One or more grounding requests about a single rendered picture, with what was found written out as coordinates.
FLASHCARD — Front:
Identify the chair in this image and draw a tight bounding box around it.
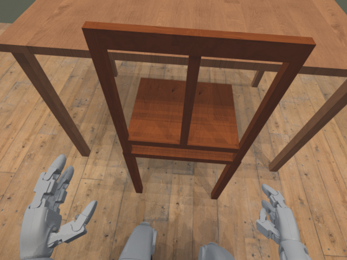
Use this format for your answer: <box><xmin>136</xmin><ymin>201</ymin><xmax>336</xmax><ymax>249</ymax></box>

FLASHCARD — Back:
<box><xmin>82</xmin><ymin>21</ymin><xmax>316</xmax><ymax>199</ymax></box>

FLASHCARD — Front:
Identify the table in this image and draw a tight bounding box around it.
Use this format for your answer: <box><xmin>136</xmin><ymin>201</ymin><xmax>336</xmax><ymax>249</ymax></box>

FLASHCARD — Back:
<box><xmin>0</xmin><ymin>0</ymin><xmax>347</xmax><ymax>172</ymax></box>

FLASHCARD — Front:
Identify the robot left hand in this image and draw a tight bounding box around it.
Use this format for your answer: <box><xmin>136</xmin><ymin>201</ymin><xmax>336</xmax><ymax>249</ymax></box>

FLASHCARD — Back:
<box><xmin>20</xmin><ymin>154</ymin><xmax>98</xmax><ymax>260</ymax></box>

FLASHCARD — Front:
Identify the robot thigh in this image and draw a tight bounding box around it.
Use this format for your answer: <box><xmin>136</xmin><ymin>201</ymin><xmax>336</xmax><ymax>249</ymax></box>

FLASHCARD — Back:
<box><xmin>118</xmin><ymin>225</ymin><xmax>157</xmax><ymax>260</ymax></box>
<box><xmin>198</xmin><ymin>244</ymin><xmax>235</xmax><ymax>260</ymax></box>

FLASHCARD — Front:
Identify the robot right thigh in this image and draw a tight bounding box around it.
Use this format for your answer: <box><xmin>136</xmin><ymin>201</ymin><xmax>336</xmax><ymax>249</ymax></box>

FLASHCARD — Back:
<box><xmin>198</xmin><ymin>244</ymin><xmax>235</xmax><ymax>260</ymax></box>

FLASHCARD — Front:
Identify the right robot forearm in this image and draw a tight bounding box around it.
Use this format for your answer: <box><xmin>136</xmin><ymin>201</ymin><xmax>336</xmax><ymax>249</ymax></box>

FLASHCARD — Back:
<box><xmin>279</xmin><ymin>240</ymin><xmax>312</xmax><ymax>260</ymax></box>

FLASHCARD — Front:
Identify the robot right hand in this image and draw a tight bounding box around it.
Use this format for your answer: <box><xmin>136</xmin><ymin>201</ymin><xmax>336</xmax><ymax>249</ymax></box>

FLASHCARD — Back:
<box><xmin>256</xmin><ymin>184</ymin><xmax>301</xmax><ymax>245</ymax></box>

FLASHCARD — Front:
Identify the robot left thigh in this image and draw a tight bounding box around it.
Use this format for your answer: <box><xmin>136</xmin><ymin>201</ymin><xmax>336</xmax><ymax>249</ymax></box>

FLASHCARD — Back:
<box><xmin>118</xmin><ymin>225</ymin><xmax>157</xmax><ymax>260</ymax></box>

